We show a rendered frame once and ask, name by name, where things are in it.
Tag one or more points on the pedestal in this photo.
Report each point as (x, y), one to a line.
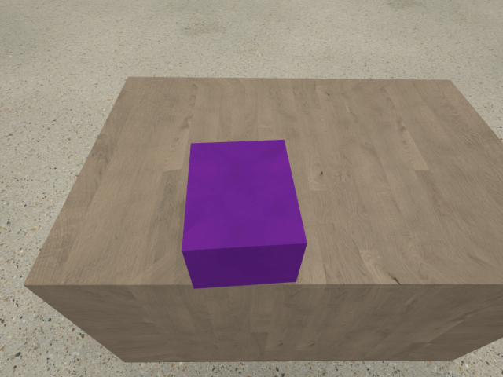
(400, 188)

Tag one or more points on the carton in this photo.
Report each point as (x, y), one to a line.
(242, 221)

